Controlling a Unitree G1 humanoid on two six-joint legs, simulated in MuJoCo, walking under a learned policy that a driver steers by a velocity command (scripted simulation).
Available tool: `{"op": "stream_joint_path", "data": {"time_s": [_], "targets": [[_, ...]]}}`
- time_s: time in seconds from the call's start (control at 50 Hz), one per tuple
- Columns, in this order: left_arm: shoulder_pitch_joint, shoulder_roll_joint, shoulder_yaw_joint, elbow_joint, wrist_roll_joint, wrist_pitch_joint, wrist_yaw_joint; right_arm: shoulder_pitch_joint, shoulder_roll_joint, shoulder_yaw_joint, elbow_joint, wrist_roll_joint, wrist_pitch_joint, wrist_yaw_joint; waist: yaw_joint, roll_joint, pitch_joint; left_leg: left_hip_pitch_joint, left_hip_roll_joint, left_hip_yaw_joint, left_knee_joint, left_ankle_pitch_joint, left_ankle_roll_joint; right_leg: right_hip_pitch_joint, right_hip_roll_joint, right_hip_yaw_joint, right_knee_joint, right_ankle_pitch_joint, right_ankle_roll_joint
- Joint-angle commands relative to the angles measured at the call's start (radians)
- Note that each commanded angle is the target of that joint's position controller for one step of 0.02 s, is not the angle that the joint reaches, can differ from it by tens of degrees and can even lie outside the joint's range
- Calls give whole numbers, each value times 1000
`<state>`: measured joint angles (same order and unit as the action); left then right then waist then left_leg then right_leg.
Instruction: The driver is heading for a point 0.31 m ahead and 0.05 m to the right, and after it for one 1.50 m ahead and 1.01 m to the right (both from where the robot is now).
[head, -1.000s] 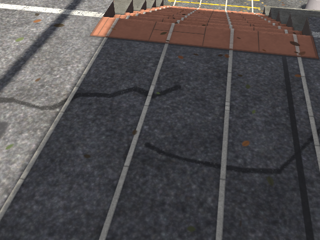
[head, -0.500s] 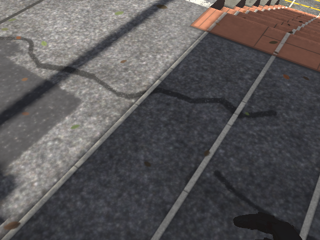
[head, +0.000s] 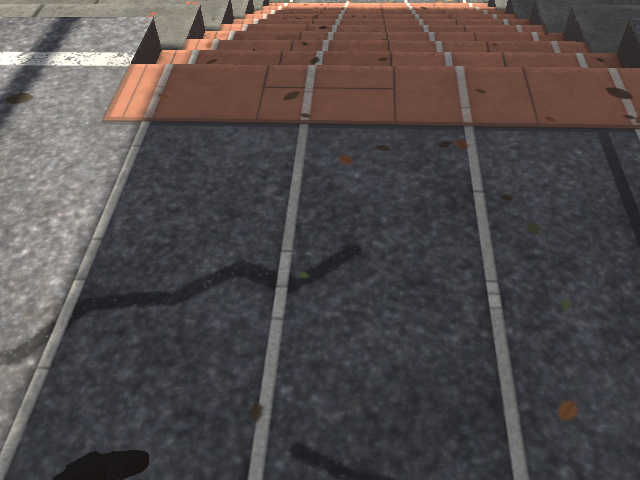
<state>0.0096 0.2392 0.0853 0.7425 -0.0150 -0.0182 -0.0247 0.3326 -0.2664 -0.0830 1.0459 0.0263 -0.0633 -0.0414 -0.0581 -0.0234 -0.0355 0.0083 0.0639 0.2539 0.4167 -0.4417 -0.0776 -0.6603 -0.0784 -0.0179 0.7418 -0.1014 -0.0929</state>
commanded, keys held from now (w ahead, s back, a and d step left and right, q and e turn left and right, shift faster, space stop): w+e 0.12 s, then e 0.88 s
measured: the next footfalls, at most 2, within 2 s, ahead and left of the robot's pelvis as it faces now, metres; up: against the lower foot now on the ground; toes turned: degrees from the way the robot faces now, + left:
right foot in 0.04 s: +0.19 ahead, -0.11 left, +0.00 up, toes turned -5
left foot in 0.52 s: +0.42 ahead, +0.01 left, +0.00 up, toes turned -26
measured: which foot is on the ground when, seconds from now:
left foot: down 0.00-0.06, up 0.08-0.50, down 0.52-0.96, up 0.98-1.00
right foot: up 0.00-0.02, down 0.04-0.52, up 0.54-0.94, down 0.96-1.00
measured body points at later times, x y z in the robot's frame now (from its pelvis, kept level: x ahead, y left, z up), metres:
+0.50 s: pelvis +0.23 -0.04 +0.01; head +0.26 -0.06 +0.46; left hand +0.38 +0.22 -0.10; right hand +0.40 -0.34 -0.07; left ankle +0.39 +0.03 -0.71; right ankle +0.15 -0.11 -0.72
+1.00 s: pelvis +0.25 -0.07 +0.01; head +0.27 -0.11 +0.46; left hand +0.54 +0.06 -0.07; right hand +0.21 -0.39 -0.11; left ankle +0.38 +0.03 -0.71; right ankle +0.19 -0.16 -0.72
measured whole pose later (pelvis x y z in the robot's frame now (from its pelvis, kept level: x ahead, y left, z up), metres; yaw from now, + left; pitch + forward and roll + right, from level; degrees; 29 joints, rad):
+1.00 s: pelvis +0.25 -0.07 +0.01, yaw -37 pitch +2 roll +2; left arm 0.19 0.28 0.09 0.62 0.00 0.05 0.00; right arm 0.10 -0.29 -0.09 0.76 0.00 0.03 -0.03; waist -0.01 0.02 0.04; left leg -0.42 0.10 0.11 0.67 -0.35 -0.04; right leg -0.34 -0.01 0.01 0.60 -0.30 -0.02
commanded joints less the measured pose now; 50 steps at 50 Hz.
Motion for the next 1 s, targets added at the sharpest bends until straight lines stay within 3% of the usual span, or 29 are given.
{"op": "stream_joint_path", "data": {"time_s": [0.02,0.04,0.06,0.08,0.1,0.12,0.14,0.16,0.18,0.24,0.3,0.36,0.42,0.48,0.5,0.52,0.54,0.56,0.58,0.62,0.66,0.7,0.78,0.86,0.9,0.94,0.96,0.98,1.0], "targets": [[117,86,34,-35,8,-3,-18,-70,-197,-42,-73,6,2,1,144,47,15,-92,219,-31,164,885,138,267,102,-107,-75,-94,-66],[303,164,73,20,-2,-2,-7,-54,-168,-32,-87,-12,4,1,212,-17,-78,-257,169,-5,451,834,100,559,118,-46,-89,-21,-114],[380,319,100,36,-15,-9,1,1,-42,10,-160,-45,-24,18,147,-323,-160,-730,-24,-48,916,102,24,930,-153,523,-238,-132,-303],[484,287,82,18,-3,-18,5,-93,-89,5,-185,-9,-81,38,203,-266,-344,-882,-96,-302,1047,-110,47,1080,-253,882,-463,-259,-356],[457,233,66,22,18,-29,10,-193,-129,-10,-203,25,-105,47,216,-188,-243,-1015,-57,-335,1055,-42,81,1070,-242,783,-460,-183,-299],[365,197,54,5,12,-37,17,-222,-108,-2,-207,12,-110,38,175,-103,-174,-976,-14,-342,969,37,102,920,-206,658,-434,-72,-253],[241,161,42,-26,8,-41,17,-223,-108,-9,-195,-14,-102,25,113,-23,-108,-875,19,-339,875,85,96,731,-172,537,-416,136,-220],[167,136,35,-45,13,-44,17,-189,-121,-21,-192,-24,-80,17,55,-23,-101,-741,50,-345,802,104,91,581,-143,441,-413,317,-192],[138,131,34,-57,13,-44,15,-173,-119,-27,-196,-25,-56,14,29,-5,-95,-668,48,-334,757,97,82,501,-119,390,-414,414,-177],[186,163,44,-45,3,-46,31,-224,-58,-20,-231,-40,-20,5,19,23,-84,-613,-9,-298,588,195,53,403,-72,280,-409,629,-162],[240,156,48,-28,-15,-24,60,-338,-23,-5,-279,-38,-13,7,54,-32,-87,-591,-61,-300,368,382,48,407,-26,244,-381,587,-103],[271,153,51,-24,-15,-2,76,-422,-37,-4,-315,-27,-6,19,81,-75,-94,-548,-99,-313,242,478,44,418,-14,284,-350,492,-52],[277,147,53,-31,-13,10,83,-471,-56,-2,-345,-25,-3,26,92,-86,-73,-561,-107,-347,188,428,41,469,-30,378,-307,395,-60],[226,144,56,-68,-13,10,89,-418,-92,-12,-348,-25,-19,30,57,-107,-72,-491,-106,-373,59,360,66,527,-14,465,-234,321,-59],[189,137,53,-89,-15,9,85,-356,-99,-17,-336,-28,-28,29,17,-98,-87,-369,-90,-359,-41,469,89,494,28,451,-170,292,-33],[173,94,39,-120,-2,5,79,-268,-146,-30,-324,-47,-30,21,-2,-22,-176,-121,41,-440,-22,721,151,368,97,391,11,175,13],[326,30,26,-114,9,4,74,-229,-168,-32,-329,-67,-15,13,65,217,-273,165,282,-675,50,1195,318,130,249,283,251,-522,76],[425,129,33,-117,0,6,63,-194,-164,-36,-319,-45,-2,21,88,331,-372,208,445,-904,14,1019,446,26,204,252,459,-645,109],[373,207,56,-96,-8,19,61,-242,-96,-21,-353,-34,5,21,72,202,-294,125,376,-822,-6,862,423,-6,153,237,557,-566,138],[266,199,60,-106,-2,59,70,-302,-47,-2,-370,-35,30,20,63,90,-151,-52,248,-610,-37,678,343,-24,106,170,594,-440,169],[254,143,47,-126,-10,74,65,-326,-79,-7,-364,-48,48,16,85,107,-80,-203,175,-495,-94,581,313,48,87,117,525,-368,167],[243,99,32,-140,-16,68,63,-314,-100,-16,-357,-51,53,13,78,144,-80,-202,155,-427,-121,572,316,68,83,72,418,-341,166],[182,98,19,-172,-7,57,61,-297,-135,-27,-356,-42,59,2,59,175,-117,-179,203,-372,-142,529,332,130,35,53,247,-279,160],[170,123,21,-182,-6,59,41,-284,-166,-36,-358,-30,69,2,55,202,-110,-199,230,-324,-145,424,310,236,30,12,89,-250,127],[180,129,25,-182,-5,63,29,-272,-175,-39,-353,-17,72,4,64,203,-103,-195,239,-306,-115,387,283,294,39,-9,-27,-222,96],[249,131,35,-152,2,67,21,-265,-163,-38,-344,0,77,4,96,179,-102,-242,214,-257,-28,335,216,428,81,-48,-211,-127,45],[277,159,47,-146,7,66,24,-223,-132,-33,-324,1,82,8,96,99,-69,-334,170,-198,83,238,142,507,57,24,-318,-50,2],[295,273,71,-162,14,64,42,-210,-70,-15,-350,-38,81,19,58,-215,-49,-599,35,-82,408,-56,33,640,-201,384,-381,222,-101],[279,324,76,-189,42,50,37,-308,-109,-28,-401,-45,71,10,104,-275,-39,-742,-64,-212,594,-211,19,543,-316,550,-432,249,-252]]}}
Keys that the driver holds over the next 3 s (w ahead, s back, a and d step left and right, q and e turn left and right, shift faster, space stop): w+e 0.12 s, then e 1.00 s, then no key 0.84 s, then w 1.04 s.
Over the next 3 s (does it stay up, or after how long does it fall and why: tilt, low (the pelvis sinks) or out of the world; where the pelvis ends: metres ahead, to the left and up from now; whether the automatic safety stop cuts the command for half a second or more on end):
stays up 0.59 -0.34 0.03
